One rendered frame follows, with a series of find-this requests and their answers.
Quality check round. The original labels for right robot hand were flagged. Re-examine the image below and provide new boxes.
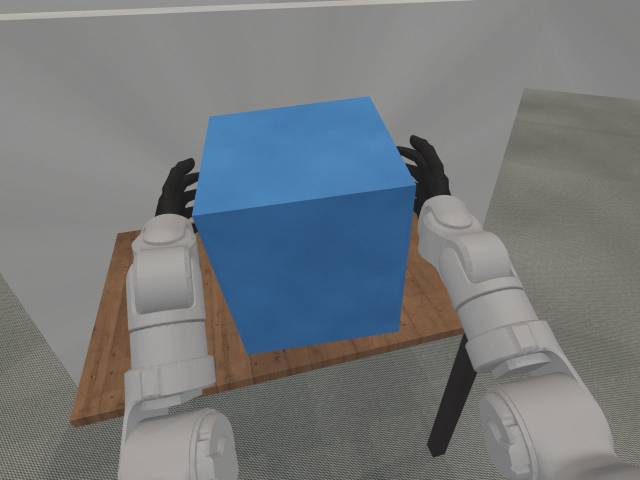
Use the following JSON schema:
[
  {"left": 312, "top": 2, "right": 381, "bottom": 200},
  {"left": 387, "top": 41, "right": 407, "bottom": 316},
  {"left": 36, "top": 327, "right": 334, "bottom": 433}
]
[{"left": 396, "top": 135, "right": 451, "bottom": 219}]

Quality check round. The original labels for table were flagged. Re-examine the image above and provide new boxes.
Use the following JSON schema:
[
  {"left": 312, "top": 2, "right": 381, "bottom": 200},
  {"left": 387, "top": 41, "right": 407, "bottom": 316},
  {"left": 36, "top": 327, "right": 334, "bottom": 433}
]
[{"left": 70, "top": 197, "right": 477, "bottom": 457}]

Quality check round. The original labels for right robot upper arm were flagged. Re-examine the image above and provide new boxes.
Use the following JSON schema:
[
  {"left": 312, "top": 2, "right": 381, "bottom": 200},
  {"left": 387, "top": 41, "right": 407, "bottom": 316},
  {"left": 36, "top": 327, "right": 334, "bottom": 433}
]
[{"left": 480, "top": 372, "right": 640, "bottom": 480}]

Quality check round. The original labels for left robot hand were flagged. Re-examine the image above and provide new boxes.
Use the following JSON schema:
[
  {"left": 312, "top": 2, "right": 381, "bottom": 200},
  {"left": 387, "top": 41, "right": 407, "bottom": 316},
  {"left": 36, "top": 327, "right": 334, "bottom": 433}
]
[{"left": 155, "top": 158, "right": 199, "bottom": 233}]

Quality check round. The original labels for carton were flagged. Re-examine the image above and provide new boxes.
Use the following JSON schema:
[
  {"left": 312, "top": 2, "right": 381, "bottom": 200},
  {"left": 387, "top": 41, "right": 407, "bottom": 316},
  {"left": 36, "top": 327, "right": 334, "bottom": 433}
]
[{"left": 192, "top": 96, "right": 416, "bottom": 355}]

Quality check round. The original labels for left robot upper arm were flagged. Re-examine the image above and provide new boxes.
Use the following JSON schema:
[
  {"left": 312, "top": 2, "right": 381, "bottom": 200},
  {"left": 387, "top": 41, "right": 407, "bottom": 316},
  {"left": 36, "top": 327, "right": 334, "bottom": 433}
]
[{"left": 120, "top": 408, "right": 239, "bottom": 480}]

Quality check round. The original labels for robot right forearm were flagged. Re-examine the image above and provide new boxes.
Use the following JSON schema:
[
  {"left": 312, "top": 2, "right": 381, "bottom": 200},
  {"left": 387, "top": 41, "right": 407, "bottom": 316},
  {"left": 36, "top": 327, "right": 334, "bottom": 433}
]
[{"left": 418, "top": 195, "right": 614, "bottom": 450}]

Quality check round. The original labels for robot left forearm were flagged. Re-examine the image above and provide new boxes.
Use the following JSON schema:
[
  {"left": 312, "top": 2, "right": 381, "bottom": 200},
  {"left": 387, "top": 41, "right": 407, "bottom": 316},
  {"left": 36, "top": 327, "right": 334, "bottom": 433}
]
[{"left": 118, "top": 214, "right": 216, "bottom": 480}]

